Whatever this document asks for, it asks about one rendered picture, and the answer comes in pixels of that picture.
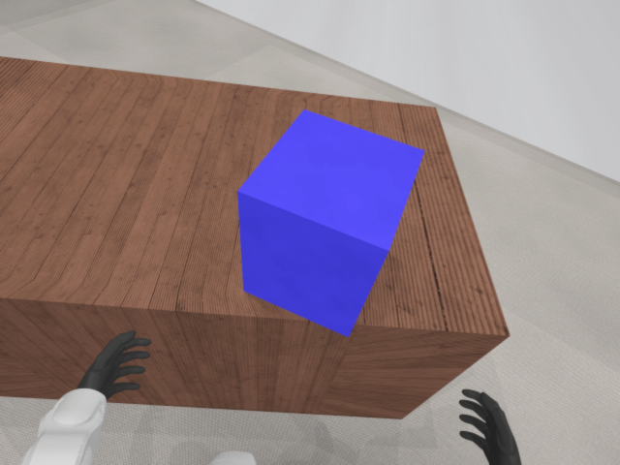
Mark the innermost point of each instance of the pedestal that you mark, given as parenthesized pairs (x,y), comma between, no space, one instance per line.
(119,212)

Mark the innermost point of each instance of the left robot hand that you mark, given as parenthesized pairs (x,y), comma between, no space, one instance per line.
(104,370)

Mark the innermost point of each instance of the right robot hand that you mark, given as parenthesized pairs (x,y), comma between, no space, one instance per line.
(499,445)

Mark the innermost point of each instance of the left robot forearm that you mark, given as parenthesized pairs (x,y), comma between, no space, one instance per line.
(69,433)

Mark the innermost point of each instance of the carton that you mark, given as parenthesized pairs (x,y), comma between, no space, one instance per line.
(318,215)

